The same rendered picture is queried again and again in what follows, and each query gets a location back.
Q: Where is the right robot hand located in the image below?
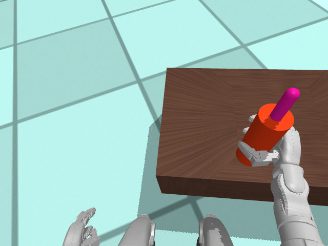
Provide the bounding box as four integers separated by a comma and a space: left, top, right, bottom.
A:
237, 114, 301, 168

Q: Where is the bottle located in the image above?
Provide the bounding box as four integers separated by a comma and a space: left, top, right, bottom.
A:
236, 88, 300, 166

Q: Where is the left robot hand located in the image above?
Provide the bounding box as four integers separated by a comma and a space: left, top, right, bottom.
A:
63, 208, 100, 246

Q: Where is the right robot arm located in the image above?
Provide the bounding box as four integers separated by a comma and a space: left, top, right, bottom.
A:
271, 163, 326, 246

